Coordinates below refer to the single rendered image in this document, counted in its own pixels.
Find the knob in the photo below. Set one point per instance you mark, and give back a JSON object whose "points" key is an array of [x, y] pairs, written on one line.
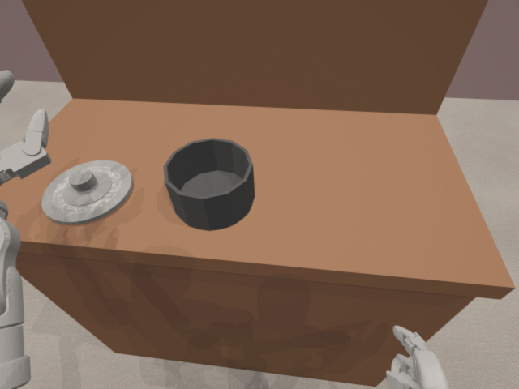
{"points": [[82, 180]]}

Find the left robot hand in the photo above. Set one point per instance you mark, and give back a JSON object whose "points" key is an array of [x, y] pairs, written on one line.
{"points": [[23, 159]]}

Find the pot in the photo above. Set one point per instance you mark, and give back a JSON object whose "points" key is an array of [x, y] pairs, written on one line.
{"points": [[210, 183]]}

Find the right robot hand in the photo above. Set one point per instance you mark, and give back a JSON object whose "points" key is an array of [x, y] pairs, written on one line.
{"points": [[423, 372]]}

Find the lid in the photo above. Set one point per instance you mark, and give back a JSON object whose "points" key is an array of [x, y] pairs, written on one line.
{"points": [[62, 204]]}

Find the table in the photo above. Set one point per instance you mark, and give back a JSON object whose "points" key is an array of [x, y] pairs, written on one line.
{"points": [[362, 218]]}

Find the robot left forearm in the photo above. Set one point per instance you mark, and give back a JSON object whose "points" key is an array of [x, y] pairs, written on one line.
{"points": [[15, 368]]}

